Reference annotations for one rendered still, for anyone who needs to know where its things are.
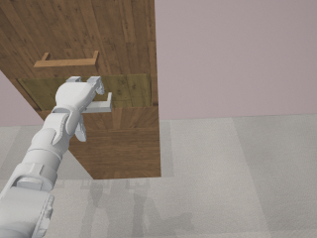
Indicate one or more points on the cabinet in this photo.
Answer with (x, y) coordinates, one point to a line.
(121, 35)

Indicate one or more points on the drawer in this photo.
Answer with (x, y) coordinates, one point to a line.
(128, 90)

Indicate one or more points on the left robot hand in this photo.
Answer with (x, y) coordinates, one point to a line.
(79, 95)

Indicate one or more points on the handle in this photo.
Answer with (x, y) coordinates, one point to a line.
(100, 106)
(66, 66)

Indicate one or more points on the left robot forearm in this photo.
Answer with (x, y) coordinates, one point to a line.
(38, 170)

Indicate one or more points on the left robot upper arm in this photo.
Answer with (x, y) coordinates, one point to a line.
(25, 213)

